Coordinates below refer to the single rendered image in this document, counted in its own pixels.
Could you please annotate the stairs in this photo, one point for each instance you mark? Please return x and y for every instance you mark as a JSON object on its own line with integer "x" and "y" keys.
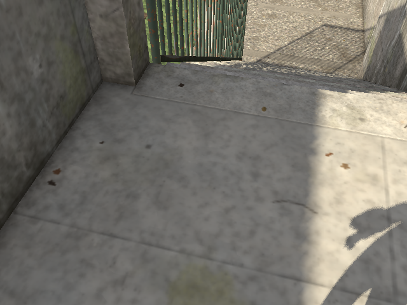
{"x": 298, "y": 77}

